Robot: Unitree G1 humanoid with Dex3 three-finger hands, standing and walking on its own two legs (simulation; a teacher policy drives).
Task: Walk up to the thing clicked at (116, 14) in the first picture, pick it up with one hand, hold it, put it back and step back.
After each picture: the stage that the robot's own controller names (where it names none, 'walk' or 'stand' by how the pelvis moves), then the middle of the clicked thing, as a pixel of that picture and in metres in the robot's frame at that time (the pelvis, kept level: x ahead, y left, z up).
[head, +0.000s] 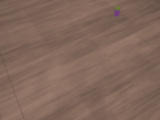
stand; (117, 11) +1.87 -0.46 -0.72
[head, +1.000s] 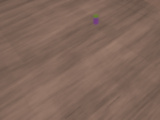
walk; (95, 19) +1.78 -0.02 -0.70
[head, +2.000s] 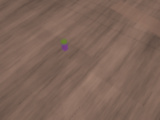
walk; (64, 45) +1.19 +0.28 -0.71
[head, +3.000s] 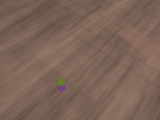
walk; (61, 84) +0.69 +0.22 -0.70
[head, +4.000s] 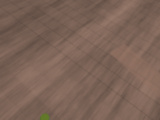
walk; out of the picture +0.39 +0.22 -0.70
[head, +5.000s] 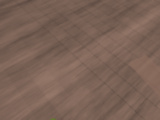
stand; out of the picture +0.38 +0.23 -0.72
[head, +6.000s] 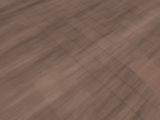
stand; out of the picture +0.38 +0.25 -0.73
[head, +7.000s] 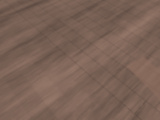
stand; out of the picture +0.37 +0.27 -0.73
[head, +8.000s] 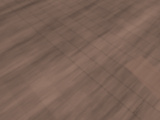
stand; out of the picture +0.36 +0.27 -0.73
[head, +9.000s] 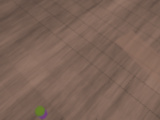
go down; (41, 112) +0.37 +0.29 -0.67
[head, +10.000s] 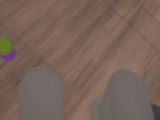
go down; (5, 49) +0.42 +0.33 -0.28
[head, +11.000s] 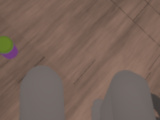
close in; (6, 48) +0.41 +0.33 -0.28
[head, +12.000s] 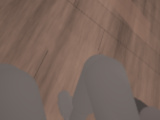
close in; out of the picture +0.39 +0.36 -0.21
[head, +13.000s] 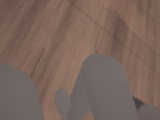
rest palm; out of the picture +0.38 +0.37 -0.21
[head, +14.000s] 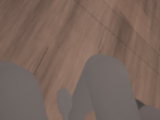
lift; out of the picture +0.37 +0.35 -0.22
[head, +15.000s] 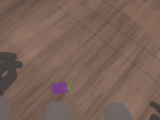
lift; (61, 88) +0.43 +0.15 -0.53
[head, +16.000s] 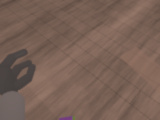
go down; out of the picture +0.41 +0.14 -0.71
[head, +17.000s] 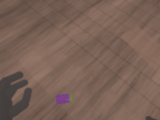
stand; (64, 98) +0.46 +0.14 -0.65
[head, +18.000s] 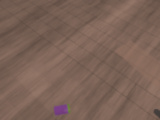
stand; (62, 109) +0.48 +0.14 -0.67
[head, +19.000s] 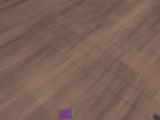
stand; (66, 113) +0.49 +0.14 -0.68
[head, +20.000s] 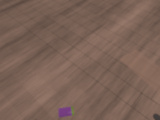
hold; (66, 111) +0.51 +0.14 -0.68
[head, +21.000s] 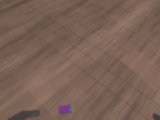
hold; (66, 109) +0.53 +0.14 -0.69
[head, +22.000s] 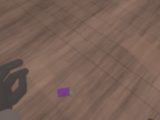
hold; (64, 92) +0.57 +0.16 -0.66
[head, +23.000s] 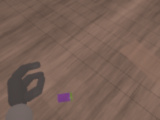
stand; (65, 97) +0.56 +0.16 -0.69
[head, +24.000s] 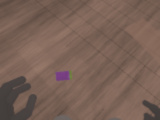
close; (63, 75) +0.59 +0.15 -0.60
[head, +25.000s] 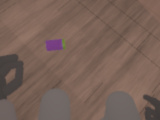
stand; (55, 44) +0.62 +0.20 -0.45
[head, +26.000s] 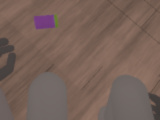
hold; (46, 21) +0.63 +0.21 -0.32
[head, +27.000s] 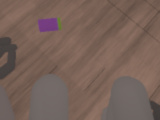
hold; (50, 24) +0.63 +0.20 -0.34
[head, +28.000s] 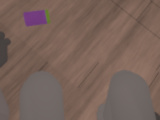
close; (37, 17) +0.63 +0.23 -0.29
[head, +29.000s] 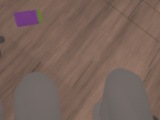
hold; (28, 18) +0.62 +0.24 -0.28
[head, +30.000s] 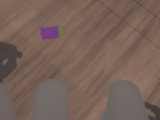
hold; (51, 32) +0.63 +0.20 -0.38
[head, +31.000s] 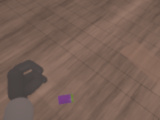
crouch; (65, 99) +0.57 +0.15 -0.67
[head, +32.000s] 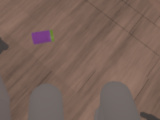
crouch; (43, 37) +0.61 +0.20 -0.41
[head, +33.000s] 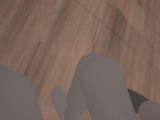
lower; out of the picture +0.59 +0.30 -0.25
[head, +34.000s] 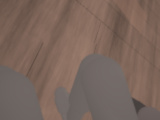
lower; out of the picture +0.58 +0.30 -0.24
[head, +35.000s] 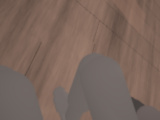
lower; out of the picture +0.57 +0.30 -0.25
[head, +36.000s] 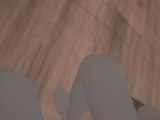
lower; out of the picture +0.56 +0.30 -0.25
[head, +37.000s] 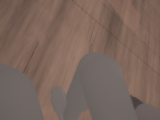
loosen; out of the picture +0.55 +0.30 -0.25
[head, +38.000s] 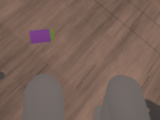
withdraw; (41, 36) +0.57 +0.22 -0.33
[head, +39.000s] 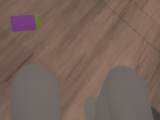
stand; (25, 23) +0.56 +0.24 -0.27
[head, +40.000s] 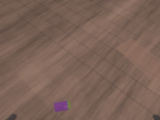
stand; (62, 106) +0.49 +0.15 -0.66
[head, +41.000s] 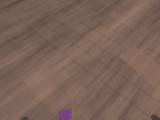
stand; (66, 114) +0.48 +0.14 -0.69
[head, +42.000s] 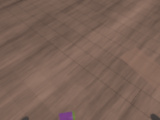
stand; (67, 116) +0.46 +0.14 -0.69
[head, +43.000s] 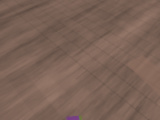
stand; out of the picture +0.48 +0.11 -0.75
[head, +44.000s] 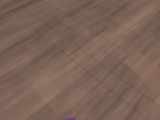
stand; out of the picture +0.43 +0.13 -0.75
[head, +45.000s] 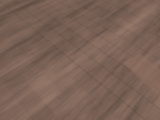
walk; out of the picture +0.41 +0.14 -0.75
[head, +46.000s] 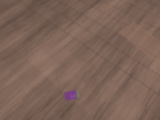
walk; (71, 95) +0.52 +0.14 -0.72
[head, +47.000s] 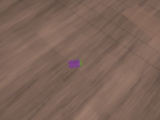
walk; (75, 63) +0.79 +0.11 -0.72
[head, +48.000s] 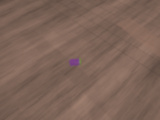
stand; (75, 62) +1.03 +0.13 -0.73
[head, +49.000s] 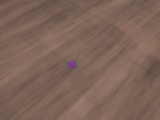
stand; (73, 64) +1.00 +0.12 -0.75
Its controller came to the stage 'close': yes
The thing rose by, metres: 0.01
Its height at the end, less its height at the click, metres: -0.02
